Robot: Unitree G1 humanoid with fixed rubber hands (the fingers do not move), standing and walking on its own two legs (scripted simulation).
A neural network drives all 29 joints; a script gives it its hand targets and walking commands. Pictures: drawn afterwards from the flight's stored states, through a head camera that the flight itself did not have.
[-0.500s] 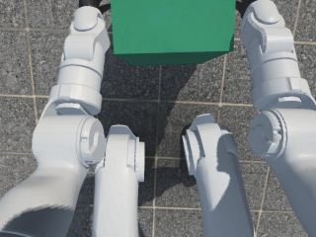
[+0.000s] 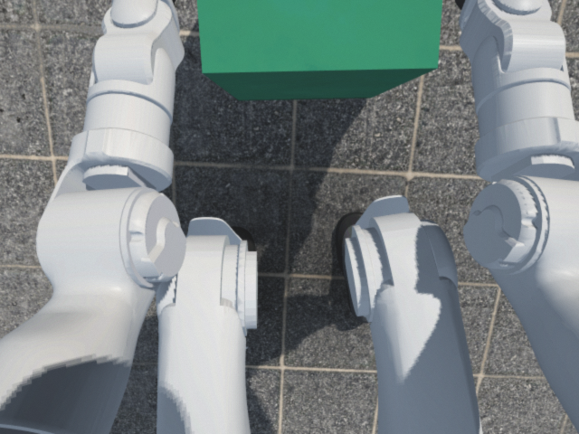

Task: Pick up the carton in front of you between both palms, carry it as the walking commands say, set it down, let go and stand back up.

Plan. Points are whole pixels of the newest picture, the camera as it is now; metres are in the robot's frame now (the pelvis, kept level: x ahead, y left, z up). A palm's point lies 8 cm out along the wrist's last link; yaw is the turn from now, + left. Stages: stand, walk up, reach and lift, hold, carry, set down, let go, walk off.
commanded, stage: set down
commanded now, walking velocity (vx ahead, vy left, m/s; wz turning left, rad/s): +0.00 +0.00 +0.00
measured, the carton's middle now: out of the picture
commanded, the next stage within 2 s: let go in 1.58 s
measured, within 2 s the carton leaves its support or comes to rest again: neither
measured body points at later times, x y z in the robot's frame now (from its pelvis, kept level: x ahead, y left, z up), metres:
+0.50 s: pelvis +0.01 +0.00 -0.02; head +0.39 -0.02 +0.21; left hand +0.58 +0.14 -0.20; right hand +0.55 -0.25 -0.20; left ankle +0.11 +0.11 -0.34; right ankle +0.11 -0.11 -0.34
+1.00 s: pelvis +0.00 +0.00 +0.08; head +0.35 -0.03 +0.37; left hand +0.60 +0.13 -0.03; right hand +0.56 -0.25 -0.03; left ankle +0.11 +0.11 -0.34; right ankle +0.11 -0.11 -0.34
